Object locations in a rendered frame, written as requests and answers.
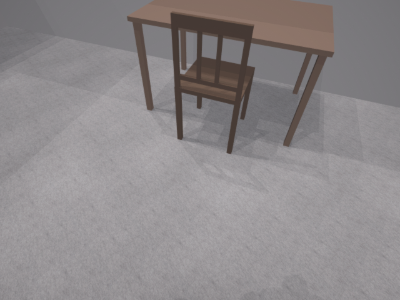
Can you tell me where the chair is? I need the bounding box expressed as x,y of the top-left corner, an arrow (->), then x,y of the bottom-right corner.
171,11 -> 255,154

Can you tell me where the table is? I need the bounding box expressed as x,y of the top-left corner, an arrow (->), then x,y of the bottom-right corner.
127,0 -> 334,147

